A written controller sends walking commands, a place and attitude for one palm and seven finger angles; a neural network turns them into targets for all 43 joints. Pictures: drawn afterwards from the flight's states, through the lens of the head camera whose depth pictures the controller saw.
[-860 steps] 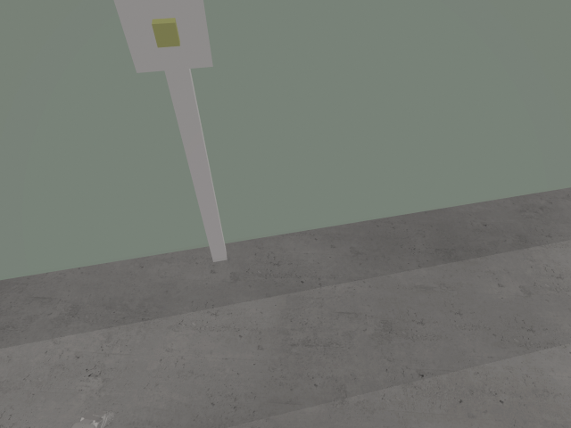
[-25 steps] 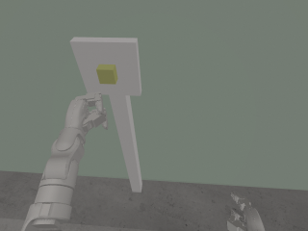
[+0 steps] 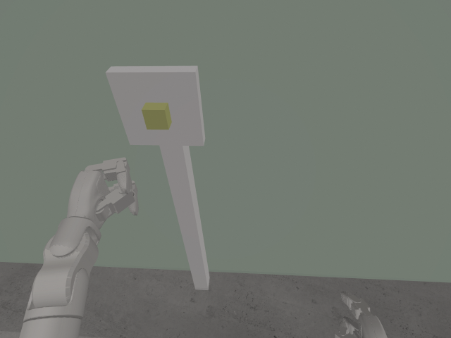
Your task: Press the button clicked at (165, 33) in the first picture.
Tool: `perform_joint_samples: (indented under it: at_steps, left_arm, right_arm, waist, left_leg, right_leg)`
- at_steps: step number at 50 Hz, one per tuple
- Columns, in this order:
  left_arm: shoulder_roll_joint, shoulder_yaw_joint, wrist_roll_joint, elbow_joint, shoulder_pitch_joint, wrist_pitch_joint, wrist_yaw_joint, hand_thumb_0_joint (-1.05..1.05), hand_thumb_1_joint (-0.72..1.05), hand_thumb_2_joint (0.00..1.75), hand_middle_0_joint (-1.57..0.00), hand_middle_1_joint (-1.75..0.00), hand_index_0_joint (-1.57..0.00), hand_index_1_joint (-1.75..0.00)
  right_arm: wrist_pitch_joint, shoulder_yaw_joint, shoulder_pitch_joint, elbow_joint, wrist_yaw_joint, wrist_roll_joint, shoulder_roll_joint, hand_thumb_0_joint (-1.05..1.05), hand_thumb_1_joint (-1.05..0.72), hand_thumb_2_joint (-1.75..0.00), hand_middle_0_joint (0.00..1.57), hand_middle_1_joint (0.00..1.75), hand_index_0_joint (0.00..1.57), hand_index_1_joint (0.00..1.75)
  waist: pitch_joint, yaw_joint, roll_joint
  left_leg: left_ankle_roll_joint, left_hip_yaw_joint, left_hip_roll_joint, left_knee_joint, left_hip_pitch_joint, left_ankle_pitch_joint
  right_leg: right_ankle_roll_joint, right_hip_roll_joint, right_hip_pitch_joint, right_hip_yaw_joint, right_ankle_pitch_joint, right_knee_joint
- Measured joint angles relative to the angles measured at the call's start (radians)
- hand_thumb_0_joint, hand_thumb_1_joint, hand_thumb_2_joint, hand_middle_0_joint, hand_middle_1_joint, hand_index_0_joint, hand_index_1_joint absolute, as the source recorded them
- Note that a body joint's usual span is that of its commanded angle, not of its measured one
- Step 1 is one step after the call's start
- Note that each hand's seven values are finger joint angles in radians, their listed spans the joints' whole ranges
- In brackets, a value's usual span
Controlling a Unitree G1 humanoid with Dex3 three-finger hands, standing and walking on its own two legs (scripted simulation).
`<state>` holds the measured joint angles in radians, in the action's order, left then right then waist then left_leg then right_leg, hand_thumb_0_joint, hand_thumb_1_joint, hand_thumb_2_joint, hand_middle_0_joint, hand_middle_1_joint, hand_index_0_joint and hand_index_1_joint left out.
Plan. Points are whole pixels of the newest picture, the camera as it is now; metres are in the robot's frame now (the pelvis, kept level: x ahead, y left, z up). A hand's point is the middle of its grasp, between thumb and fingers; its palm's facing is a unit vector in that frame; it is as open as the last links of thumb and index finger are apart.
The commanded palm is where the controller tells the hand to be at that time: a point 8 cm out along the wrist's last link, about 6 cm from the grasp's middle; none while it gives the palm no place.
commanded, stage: draw the hand back to the body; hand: left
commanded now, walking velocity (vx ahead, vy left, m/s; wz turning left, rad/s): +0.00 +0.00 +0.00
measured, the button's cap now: (157, 115) +0.50 +0.19 +0.18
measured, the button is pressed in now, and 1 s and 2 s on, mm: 0 0 0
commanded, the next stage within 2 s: step back with the hand held close in 1.04 s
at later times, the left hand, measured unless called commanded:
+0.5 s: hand (79, 224) +0.23 +0.23 +0.16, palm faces +0.32 -0.90 -0.29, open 3.1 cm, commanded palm +0.18 +0.28 +0.17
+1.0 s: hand (42, 239) +0.20 +0.27 +0.17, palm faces +0.41 -0.84 -0.35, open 3.1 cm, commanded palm +0.15 +0.31 +0.18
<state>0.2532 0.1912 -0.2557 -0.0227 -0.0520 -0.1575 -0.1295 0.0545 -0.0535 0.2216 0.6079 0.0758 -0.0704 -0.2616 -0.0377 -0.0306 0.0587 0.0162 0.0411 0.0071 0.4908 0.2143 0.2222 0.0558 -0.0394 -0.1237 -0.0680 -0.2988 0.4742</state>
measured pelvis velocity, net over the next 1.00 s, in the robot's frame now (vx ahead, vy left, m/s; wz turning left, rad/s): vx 0.02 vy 0.04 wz -0.01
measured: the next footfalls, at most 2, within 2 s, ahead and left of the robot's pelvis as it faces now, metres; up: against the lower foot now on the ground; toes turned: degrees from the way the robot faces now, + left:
none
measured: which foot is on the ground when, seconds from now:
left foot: down 0.00-1.00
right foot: down 0.00-1.00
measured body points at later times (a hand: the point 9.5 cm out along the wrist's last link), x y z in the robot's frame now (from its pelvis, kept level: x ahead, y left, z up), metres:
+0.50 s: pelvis +0.00 +0.02 +0.01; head -0.02 +0.00 +0.46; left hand +0.20 +0.28 +0.18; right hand +0.18 -0.19 -0.08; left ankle +0.03 +0.11 -0.74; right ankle -0.02 -0.08 -0.74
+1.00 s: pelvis +0.02 +0.04 +0.01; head -0.01 +0.02 +0.45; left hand +0.17 +0.31 +0.19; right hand +0.21 -0.18 -0.07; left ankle +0.03 +0.11 -0.74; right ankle -0.02 -0.08 -0.74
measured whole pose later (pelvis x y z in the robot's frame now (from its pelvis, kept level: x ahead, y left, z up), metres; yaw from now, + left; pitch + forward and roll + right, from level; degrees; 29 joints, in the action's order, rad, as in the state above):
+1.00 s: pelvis +0.02 +0.04 +0.01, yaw -1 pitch -5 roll -1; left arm 0.31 0.26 -0.06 -0.49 0.51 0.10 0.11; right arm 0.07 -0.04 0.19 0.60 0.05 0.01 -0.22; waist 0.02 -0.08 0.06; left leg 0.06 0.06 -0.02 0.42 0.13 0.22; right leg 0.01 -0.01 -0.02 -0.04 -0.26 0.36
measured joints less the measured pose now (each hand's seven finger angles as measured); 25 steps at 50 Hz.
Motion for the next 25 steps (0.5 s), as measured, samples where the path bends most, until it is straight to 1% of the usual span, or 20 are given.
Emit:
perform_joint_samples:
  at_steps: [4, 5, 7, 9, 11, 14, 19, 25]
  left_arm:
    - [0.008, 0.01, -0.013, -0.046, 0.036, -0.008, -0.014, 0.02, 0.9, 0.9, -1.3, -1.5, -1.3, -1.5]
    - [0.015, 0.004, 0.011, -0.065, 0.054, 0.007, 0.006, 0.02, 0.9, 0.9, -1.3, -1.5, -1.3, -1.5]
    - [0.03, -0.01, 0.063, -0.105, 0.1, 0.068, 0.071, 0.02, 0.9, 0.9, -1.3, -1.5, -1.3, -1.5]
    - [0.036, -0.021, 0.1, -0.136, 0.144, 0.126, 0.125, 0.02, 0.9, 0.9, -1.3, -1.5, -1.3, -1.5]
    - [0.036, -0.028, 0.125, -0.159, 0.183, 0.168, 0.16, 0.02, 0.9, 0.9, -1.3, -1.5, -1.3, -1.5]
    - [0.034, -0.034, 0.152, -0.184, 0.233, 0.209, 0.193, 0.02, 0.9, 0.9, -1.3, -1.5, -1.3, -1.5]
    - [0.032, -0.032, 0.176, -0.227, 0.295, 0.245, 0.22, 0.02, 0.9, 0.9, -1.3, -1.5, -1.31, -1.5]
    - [0.039, -0.009, 0.184, -0.301, 0.383, 0.264, 0.228, 0.02, 0.9, 0.9, -1.31, -1.5, -1.31, -1.5]
  right_arm:
    - [0.016, -0.004, -0.018, -0.006, 0.003, 0.0, 0.004, 0.01, -0.9, -0.9, 0.2, 0.3, 0.2, 0.3]
    - [0.021, -0.004, -0.025, -0.007, 0.002, 0.009, 0.006, 0.01, -0.9, -0.9, 0.2, 0.3, 0.2, 0.3]
    - [0.032, -0.003, -0.043, -0.008, -0.001, 0.029, 0.012, 0.01, -0.9, -0.9, 0.2, 0.3, 0.2, 0.3]
    - [0.031, -0.001, -0.055, -0.01, -0.005, 0.041, 0.018, 0.01, -0.9, -0.9, 0.2, 0.3, 0.2, 0.3]
    - [0.026, 0.0, -0.059, -0.009, -0.008, 0.051, 0.022, 0.01, -0.9, -0.9, 0.2, 0.3, 0.2, 0.3]
    - [0.015, 0.002, -0.057, 0.001, -0.011, 0.059, 0.026, 0.01, -0.9, -0.9, 0.2, 0.3, 0.2, 0.3]
    - [0.003, 0.004, -0.048, 0.023, -0.013, 0.068, 0.032, 0.01, -0.9, -0.9, 0.21, 0.3, 0.2, 0.3]
    - [-0.008, 0.007, -0.036, 0.026, -0.02, 0.074, 0.039, 0.01, -0.9, -0.9, 0.21, 0.3, 0.2, 0.3]
  waist:
    - [-0.003, -0.003, 0.001]
    - [0.001, -0.003, 0.003]
    - [0.017, -0.001, 0.008]
    - [0.035, -0.003, 0.009]
    - [0.051, -0.01, 0.008]
    - [0.068, -0.022, 0.007]
    - [0.082, -0.033, 0.008]
    - [0.075, -0.029, 0.009]
  left_leg:
    - [0.001, -0.002, -0.001, -0.006, -0.006, -0.008]
    - [0.001, -0.001, 0.0, -0.009, -0.011, -0.01]
    - [0.001, 0.002, 0.005, -0.022, -0.023, -0.016]
    - [0.002, 0.005, 0.006, -0.041, -0.036, -0.028]
    - [0.004, 0.007, 0.006, -0.062, -0.049, -0.039]
    - [0.008, 0.009, 0.003, -0.086, -0.066, -0.051]
    - [0.016, 0.013, -0.005, -0.105, -0.088, -0.053]
    - [0.025, 0.024, -0.014, -0.105, -0.103, -0.039]
  right_leg:
    - [-0.001, 0.0, 0.007, -0.002, 0.008, -0.007]
    - [-0.002, -0.001, 0.013, -0.001, 0.012, -0.014]
    - [-0.001, -0.006, 0.029, 0.003, 0.026, -0.038]
    - [-0.002, -0.008, 0.044, 0.006, 0.043, -0.064]
    - [-0.005, -0.008, 0.057, 0.009, 0.058, -0.089]
    - [-0.008, -0.007, 0.077, 0.012, 0.073, -0.119]
    - [-0.016, 0.0, 0.1, 0.016, 0.08, -0.142]
    - [-0.027, 0.01, 0.112, 0.026, 0.069, -0.141]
